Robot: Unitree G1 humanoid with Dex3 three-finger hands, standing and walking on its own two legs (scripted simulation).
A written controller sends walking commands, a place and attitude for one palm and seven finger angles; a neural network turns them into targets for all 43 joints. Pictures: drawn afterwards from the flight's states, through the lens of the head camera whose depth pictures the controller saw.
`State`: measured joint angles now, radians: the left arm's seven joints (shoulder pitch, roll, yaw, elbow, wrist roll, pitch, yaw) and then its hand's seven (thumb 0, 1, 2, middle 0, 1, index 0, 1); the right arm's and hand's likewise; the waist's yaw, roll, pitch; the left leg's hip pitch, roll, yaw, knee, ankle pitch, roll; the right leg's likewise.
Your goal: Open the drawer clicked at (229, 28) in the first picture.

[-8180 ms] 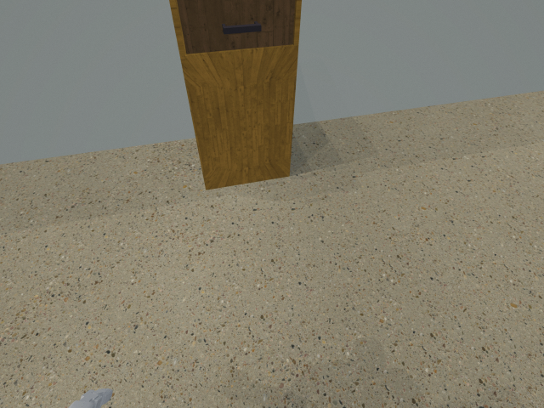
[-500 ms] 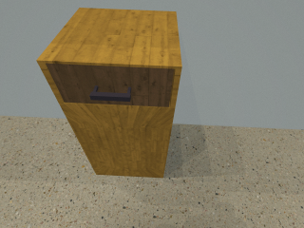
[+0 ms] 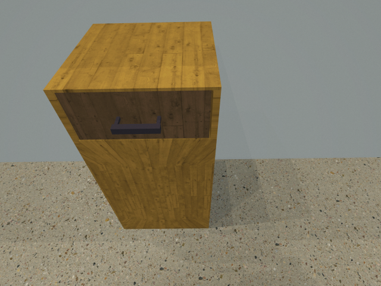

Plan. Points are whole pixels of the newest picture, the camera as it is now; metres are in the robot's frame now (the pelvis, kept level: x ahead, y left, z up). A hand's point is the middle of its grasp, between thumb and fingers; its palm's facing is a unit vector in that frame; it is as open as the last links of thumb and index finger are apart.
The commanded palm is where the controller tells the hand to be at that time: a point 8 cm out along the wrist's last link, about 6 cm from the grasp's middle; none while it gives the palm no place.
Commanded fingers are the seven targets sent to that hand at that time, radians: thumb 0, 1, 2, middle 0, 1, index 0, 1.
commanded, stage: look again from close up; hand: left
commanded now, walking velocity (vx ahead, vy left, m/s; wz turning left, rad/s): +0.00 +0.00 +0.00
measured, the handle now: (137, 124) +0.52 +0.18 +0.04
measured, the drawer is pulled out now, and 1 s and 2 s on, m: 0.00 0.00 0.00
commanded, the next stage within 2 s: raise the hand with hooked fingers in 0.26 s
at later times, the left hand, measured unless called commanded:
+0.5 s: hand out of the picture +0.10 +0.19 -0.10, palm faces -0.02 -0.86 -0.51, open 7.4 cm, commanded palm +0.11 +0.21 -0.04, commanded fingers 0.00 0.71 0.82 -0.21 -0.42 -0.21 -0.42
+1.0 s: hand (93, 259) +0.17 +0.20 +0.01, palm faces +0.14 -0.07 -0.99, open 9.9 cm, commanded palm +0.16 +0.20 +0.05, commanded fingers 0.00 0.13 0.57 -0.25 -0.80 -0.25 -0.80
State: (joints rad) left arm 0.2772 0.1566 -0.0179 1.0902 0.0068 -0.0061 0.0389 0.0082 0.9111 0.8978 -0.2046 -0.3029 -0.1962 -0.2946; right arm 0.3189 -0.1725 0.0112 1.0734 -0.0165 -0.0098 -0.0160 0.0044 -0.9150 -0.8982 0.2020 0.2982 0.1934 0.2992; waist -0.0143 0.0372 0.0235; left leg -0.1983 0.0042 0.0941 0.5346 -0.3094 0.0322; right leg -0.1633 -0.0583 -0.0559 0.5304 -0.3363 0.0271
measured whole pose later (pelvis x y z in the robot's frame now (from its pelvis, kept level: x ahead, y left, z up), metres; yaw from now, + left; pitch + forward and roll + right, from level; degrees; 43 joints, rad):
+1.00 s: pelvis -0.03 -0.06 -0.03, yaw +2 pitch +6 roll +1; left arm 0.30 0.41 -0.01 -0.02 1.01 -0.09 0.42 0.01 0.33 0.66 -0.27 -0.66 -0.26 -0.65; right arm 0.04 -0.22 -0.02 0.58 -0.08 0.03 0.00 0.01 -0.91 -0.90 0.20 0.30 0.20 0.30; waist 0.12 0.04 -0.07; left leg -0.56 0.05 0.02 0.82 -0.37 -0.02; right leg -0.53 -0.02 -0.11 0.87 -0.45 -0.07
